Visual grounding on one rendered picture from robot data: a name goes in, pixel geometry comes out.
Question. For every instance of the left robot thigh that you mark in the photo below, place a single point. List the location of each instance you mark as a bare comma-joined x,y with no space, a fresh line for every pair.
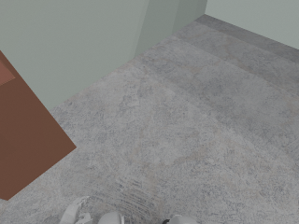
112,218

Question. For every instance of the drawer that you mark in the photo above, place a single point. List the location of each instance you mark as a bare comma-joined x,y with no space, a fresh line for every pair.
4,74

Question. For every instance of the cabinet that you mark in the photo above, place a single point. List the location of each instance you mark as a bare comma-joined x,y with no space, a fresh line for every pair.
31,140

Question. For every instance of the left robot hand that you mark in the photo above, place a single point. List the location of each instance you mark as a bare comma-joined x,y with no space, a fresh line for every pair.
71,213

